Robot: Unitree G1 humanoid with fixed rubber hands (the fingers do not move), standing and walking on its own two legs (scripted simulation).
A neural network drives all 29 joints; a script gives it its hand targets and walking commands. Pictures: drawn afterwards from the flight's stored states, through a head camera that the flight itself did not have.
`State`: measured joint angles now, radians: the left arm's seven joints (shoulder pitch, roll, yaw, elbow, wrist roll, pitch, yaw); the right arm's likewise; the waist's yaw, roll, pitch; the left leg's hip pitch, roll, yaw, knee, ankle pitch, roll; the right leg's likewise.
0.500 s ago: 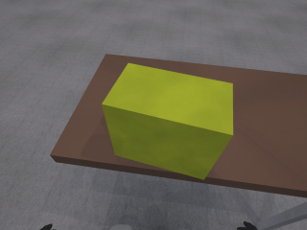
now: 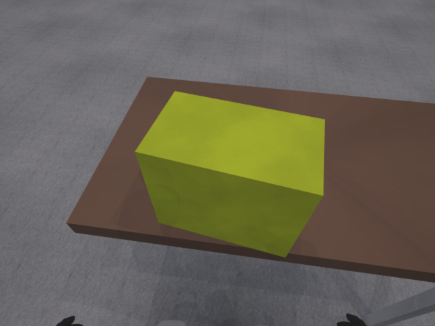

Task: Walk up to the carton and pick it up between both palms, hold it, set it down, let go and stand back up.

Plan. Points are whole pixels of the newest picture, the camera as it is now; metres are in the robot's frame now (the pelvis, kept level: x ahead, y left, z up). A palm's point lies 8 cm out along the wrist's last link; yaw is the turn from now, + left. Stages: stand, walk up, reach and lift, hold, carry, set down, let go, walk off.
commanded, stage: walk up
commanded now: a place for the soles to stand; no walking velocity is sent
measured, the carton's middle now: (231, 176) +0.37 -0.02 +0.06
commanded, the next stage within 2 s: reach and lift in 0.28 s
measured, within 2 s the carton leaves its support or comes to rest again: neither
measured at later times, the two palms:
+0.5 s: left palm (77, 324) +0.14 +0.27 -0.11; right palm out of the picture +0.13 -0.26 -0.11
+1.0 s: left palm (73, 314) +0.15 +0.26 -0.05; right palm out of the picture +0.12 -0.25 -0.06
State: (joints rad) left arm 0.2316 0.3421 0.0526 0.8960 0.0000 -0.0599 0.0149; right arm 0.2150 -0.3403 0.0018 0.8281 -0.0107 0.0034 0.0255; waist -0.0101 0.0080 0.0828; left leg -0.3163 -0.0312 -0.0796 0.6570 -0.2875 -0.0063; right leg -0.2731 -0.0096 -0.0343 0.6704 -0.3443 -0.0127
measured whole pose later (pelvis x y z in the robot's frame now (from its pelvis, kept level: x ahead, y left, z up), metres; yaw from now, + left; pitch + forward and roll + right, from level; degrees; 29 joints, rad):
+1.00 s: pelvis -0.01 -0.02 +0.01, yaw -1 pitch -8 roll +1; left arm 0.23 0.36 0.06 0.41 0.00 0.28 0.00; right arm 0.30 -0.14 0.00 0.54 -0.04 -0.08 -0.06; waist -0.01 -0.08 0.10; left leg -0.17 -0.01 -0.08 0.53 -0.23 -0.04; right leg -0.16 0.00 -0.03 0.61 -0.31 -0.03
